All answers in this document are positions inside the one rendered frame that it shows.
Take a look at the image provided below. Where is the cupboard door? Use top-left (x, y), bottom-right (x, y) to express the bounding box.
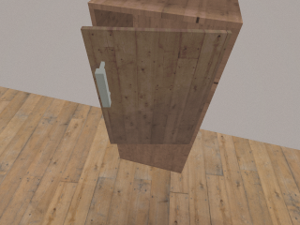
top-left (81, 26), bottom-right (232, 144)

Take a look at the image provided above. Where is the handle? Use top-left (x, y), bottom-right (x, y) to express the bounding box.
top-left (95, 61), bottom-right (112, 108)

